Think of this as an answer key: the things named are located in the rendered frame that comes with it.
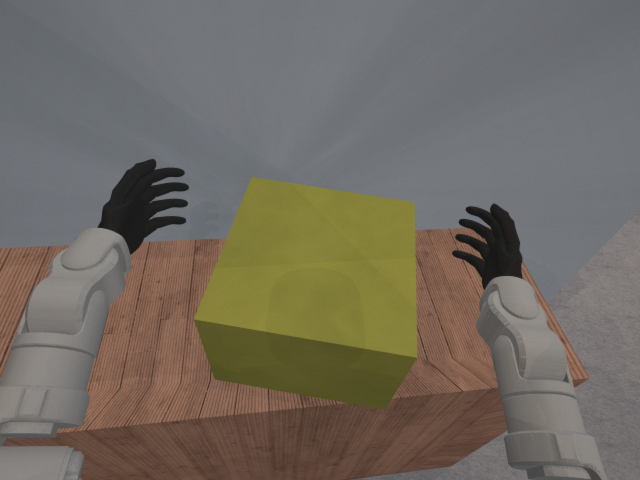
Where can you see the robot right forearm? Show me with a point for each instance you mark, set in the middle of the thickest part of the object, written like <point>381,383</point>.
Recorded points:
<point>546,435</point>

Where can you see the right robot hand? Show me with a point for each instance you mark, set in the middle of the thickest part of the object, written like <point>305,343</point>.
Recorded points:
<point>501,253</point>

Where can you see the pedestal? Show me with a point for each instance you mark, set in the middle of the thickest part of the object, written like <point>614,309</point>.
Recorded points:
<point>157,413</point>

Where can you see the robot left forearm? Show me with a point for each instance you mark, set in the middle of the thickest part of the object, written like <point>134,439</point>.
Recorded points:
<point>43,386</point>

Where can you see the left robot hand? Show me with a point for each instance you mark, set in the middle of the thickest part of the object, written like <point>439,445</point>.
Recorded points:
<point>129,209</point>

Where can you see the left robot upper arm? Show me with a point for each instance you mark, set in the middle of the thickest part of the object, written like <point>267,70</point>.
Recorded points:
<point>40,463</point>

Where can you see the carton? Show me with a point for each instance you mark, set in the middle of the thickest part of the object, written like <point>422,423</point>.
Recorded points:
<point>314,293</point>

